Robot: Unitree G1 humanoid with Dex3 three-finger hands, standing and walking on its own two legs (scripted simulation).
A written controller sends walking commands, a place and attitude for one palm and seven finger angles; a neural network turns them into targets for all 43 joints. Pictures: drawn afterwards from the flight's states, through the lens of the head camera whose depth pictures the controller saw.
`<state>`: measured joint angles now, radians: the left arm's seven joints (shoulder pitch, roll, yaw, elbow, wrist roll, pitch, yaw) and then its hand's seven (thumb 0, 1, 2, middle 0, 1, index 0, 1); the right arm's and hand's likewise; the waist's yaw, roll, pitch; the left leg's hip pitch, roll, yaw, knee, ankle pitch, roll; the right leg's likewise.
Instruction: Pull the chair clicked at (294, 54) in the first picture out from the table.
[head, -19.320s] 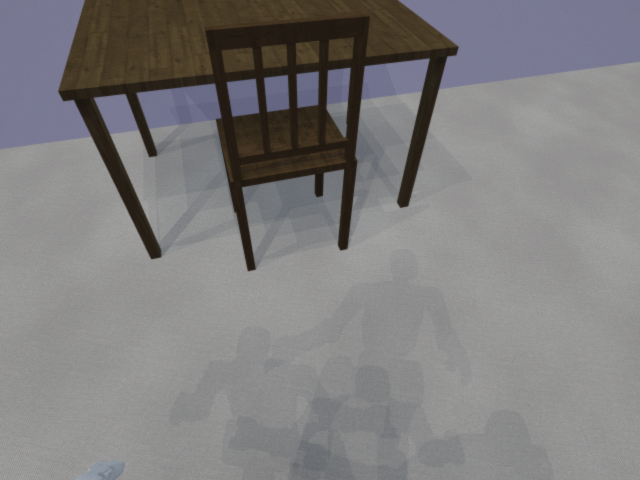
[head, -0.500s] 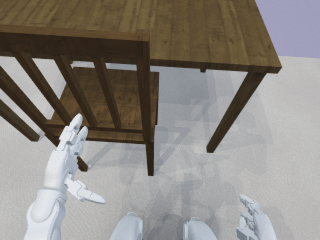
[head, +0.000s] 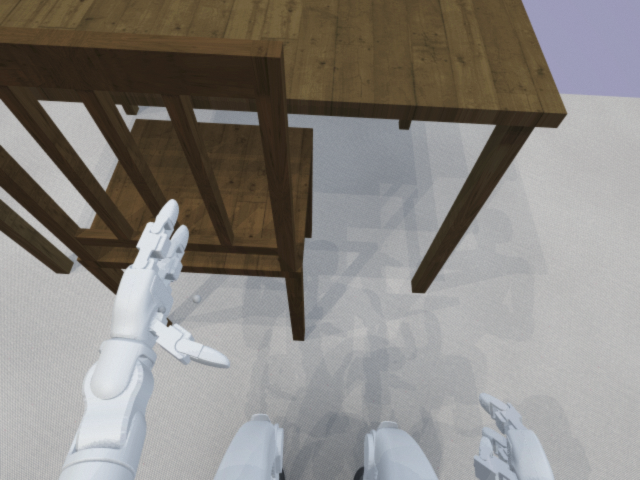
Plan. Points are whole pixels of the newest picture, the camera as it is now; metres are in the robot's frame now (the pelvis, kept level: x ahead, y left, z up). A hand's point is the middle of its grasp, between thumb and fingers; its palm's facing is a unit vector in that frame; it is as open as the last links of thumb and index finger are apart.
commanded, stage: aim the fingers beside a spindle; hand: left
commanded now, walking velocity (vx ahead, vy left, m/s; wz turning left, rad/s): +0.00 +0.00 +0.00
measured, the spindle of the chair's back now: (143, 179) +0.49 +0.26 +0.04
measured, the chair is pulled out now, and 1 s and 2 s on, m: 0.00 0.00 -0.02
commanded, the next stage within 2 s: push the fingers through the gap in 0.90 s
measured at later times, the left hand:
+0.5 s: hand (211, 281) +0.35 +0.15 +0.01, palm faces -0.05 -1.00 -0.03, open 16.9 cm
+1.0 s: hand (213, 287) +0.34 +0.15 +0.02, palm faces -0.05 -1.00 -0.04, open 16.9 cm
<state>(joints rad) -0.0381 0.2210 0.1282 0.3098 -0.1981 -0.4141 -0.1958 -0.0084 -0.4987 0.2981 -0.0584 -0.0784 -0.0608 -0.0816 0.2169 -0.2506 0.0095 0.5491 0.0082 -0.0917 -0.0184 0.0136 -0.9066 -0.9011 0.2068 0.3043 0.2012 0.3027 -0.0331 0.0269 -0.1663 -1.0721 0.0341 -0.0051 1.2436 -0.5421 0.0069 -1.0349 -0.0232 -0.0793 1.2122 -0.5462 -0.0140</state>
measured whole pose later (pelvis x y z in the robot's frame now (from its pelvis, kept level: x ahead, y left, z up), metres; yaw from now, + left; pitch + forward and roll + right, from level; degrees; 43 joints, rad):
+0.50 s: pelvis +0.00 +0.00 -0.01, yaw -1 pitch +23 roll -2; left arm -0.15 0.21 0.14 0.41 -0.17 -0.43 -0.15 -0.01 -0.50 0.30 -0.06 -0.08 -0.06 -0.08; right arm 0.22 -0.24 0.00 0.56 0.00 -0.04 0.00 0.01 -0.91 -0.90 0.21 0.30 0.20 0.30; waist -0.05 0.02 -0.17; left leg -1.13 0.04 0.01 1.28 -0.55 0.01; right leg -1.10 -0.02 -0.06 1.25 -0.55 -0.01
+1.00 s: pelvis +0.00 +0.01 -0.01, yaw -1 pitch +23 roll -2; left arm -0.12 0.19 0.09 0.37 -0.15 -0.44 -0.11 -0.01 -0.50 0.30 -0.06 -0.08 -0.06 -0.08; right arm 0.20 -0.24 0.00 0.54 0.00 -0.02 0.01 0.01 -0.91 -0.90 0.21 0.30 0.20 0.30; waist -0.04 0.03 -0.17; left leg -1.12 0.03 0.01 1.28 -0.55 0.02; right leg -1.09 -0.03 -0.06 1.25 -0.55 0.00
